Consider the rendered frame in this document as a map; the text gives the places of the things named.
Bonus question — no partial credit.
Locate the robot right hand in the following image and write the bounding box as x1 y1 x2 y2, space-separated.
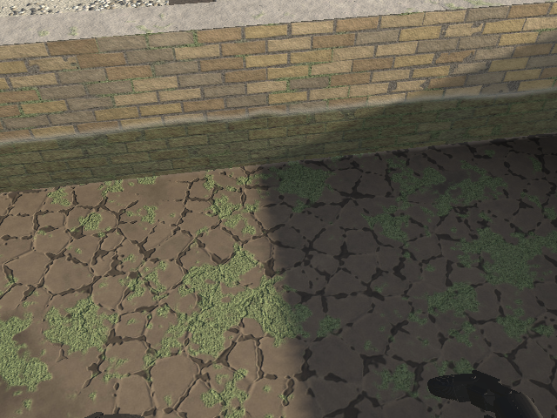
427 370 543 418

